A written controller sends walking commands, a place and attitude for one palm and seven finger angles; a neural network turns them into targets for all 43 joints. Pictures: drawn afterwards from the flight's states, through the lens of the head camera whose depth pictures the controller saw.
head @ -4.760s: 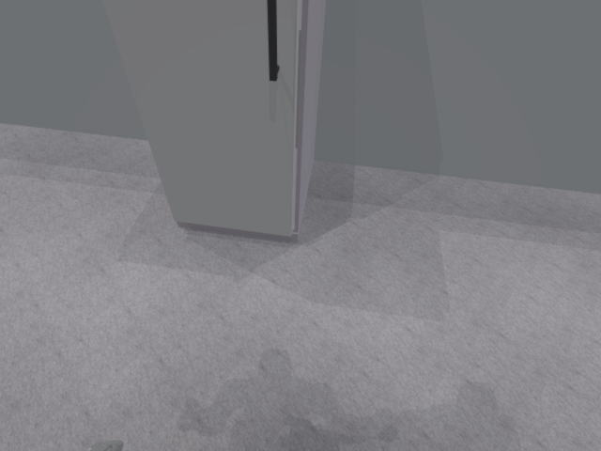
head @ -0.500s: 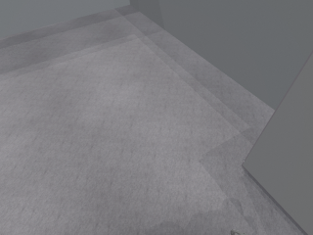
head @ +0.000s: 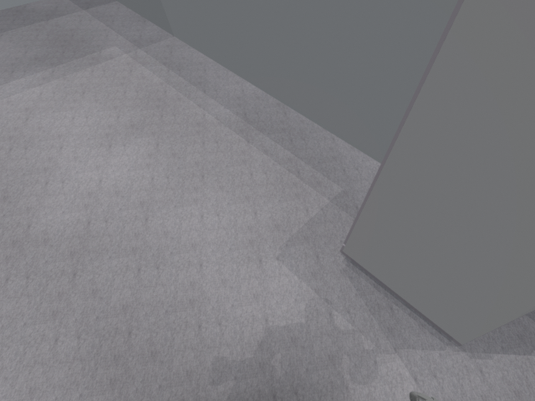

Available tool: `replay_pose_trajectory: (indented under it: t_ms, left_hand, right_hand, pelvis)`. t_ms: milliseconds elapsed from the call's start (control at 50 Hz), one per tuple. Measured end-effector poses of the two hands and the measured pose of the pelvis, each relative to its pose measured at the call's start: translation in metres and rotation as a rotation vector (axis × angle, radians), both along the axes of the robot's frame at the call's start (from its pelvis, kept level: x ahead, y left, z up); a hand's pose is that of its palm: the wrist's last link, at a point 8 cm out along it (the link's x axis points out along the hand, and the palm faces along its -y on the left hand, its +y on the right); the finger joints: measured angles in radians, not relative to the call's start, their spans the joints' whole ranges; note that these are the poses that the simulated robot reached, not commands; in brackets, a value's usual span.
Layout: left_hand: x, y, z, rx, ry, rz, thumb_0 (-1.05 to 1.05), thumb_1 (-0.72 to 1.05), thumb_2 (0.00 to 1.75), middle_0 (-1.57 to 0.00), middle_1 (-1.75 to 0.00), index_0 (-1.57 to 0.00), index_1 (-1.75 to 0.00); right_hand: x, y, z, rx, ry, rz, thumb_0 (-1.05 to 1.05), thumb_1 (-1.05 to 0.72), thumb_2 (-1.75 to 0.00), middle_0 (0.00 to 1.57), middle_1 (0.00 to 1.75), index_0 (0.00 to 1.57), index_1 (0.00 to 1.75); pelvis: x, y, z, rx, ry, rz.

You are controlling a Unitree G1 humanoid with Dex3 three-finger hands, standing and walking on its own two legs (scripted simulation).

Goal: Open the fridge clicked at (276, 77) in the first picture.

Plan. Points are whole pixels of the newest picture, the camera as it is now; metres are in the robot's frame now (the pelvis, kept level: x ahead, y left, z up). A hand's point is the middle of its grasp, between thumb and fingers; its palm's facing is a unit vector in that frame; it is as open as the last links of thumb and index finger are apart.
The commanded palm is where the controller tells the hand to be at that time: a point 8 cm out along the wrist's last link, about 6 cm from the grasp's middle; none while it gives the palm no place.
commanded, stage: turn to face it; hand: right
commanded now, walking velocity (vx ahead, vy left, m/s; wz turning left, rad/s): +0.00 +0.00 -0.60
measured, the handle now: out of the picture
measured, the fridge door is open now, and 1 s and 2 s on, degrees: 0 0 0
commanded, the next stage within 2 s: take the last steps up to it in 1.00 s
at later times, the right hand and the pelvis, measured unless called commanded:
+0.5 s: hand out of the picture -0.07 -0.23 -0.18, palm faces +0.37 +0.89 -0.27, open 7.3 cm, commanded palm none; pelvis -0.01 -0.02 -0.01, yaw -19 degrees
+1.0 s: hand out of the picture -0.01 -0.21 -0.14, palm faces +0.53 +0.80 -0.28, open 7.3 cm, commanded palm none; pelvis +0.00 +0.01 +0.00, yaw -34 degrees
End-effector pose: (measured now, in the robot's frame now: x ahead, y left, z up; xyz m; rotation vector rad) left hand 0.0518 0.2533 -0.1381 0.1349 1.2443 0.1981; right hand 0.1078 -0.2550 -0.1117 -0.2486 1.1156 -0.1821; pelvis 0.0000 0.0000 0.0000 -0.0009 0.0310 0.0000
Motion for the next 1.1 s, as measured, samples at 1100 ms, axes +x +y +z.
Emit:
replay_pose_trajectory:
  t_ms: [1100]
  left_hand:
    - [0.124,-0.053,-0.003,-0.003,0.064,-0.618,0.01,0.90,0.90,-0.20,-0.30,-0.20,-0.30]
  right_hand:
    - [-0.181,0.033,0.006,0.029,0.010,-0.621,0.00,-0.91,-0.90,0.20,0.30,0.21,0.30]
  pelvis:
    - [-0.002,0.014,0.007,-0.040,-0.044,-0.633]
